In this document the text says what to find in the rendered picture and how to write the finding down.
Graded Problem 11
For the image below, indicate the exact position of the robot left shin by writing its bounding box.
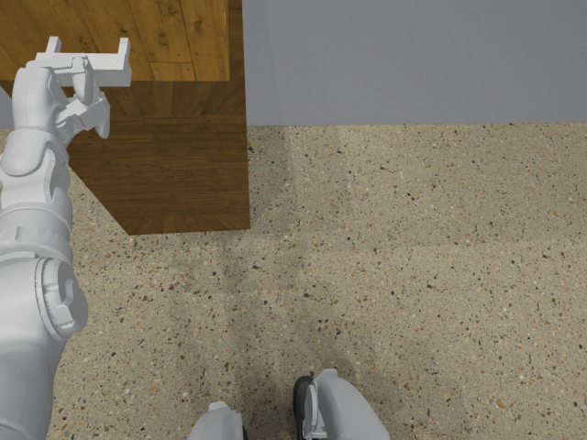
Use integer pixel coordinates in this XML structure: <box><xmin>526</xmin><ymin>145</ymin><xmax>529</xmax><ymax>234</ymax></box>
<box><xmin>208</xmin><ymin>401</ymin><xmax>232</xmax><ymax>412</ymax></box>

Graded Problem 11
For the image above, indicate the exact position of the drawer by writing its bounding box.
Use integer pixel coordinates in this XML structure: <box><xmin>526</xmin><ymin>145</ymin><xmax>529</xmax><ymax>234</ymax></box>
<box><xmin>0</xmin><ymin>0</ymin><xmax>230</xmax><ymax>82</ymax></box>

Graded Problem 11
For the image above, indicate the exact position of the robot left forearm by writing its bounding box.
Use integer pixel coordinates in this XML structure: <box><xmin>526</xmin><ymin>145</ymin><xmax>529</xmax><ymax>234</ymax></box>
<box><xmin>0</xmin><ymin>128</ymin><xmax>73</xmax><ymax>268</ymax></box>

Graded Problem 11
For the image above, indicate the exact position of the left robot hand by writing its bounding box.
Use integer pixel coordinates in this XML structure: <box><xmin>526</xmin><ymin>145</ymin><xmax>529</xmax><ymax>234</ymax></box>
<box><xmin>12</xmin><ymin>53</ymin><xmax>111</xmax><ymax>149</ymax></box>

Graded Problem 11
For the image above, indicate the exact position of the cabinet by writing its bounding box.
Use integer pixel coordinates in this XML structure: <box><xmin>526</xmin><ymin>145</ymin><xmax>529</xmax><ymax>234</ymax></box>
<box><xmin>0</xmin><ymin>0</ymin><xmax>250</xmax><ymax>236</ymax></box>

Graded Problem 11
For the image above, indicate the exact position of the robot left upper arm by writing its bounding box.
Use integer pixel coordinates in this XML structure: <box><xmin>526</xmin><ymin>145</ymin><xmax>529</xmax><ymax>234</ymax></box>
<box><xmin>0</xmin><ymin>257</ymin><xmax>88</xmax><ymax>440</ymax></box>

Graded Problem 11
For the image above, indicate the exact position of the handle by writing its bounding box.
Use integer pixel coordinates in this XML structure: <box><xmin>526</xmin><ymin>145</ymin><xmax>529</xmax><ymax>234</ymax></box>
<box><xmin>35</xmin><ymin>37</ymin><xmax>132</xmax><ymax>87</ymax></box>

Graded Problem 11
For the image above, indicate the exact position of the robot left thigh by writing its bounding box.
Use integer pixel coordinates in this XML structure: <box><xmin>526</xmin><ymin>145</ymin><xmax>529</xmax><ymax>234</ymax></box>
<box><xmin>186</xmin><ymin>409</ymin><xmax>243</xmax><ymax>440</ymax></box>

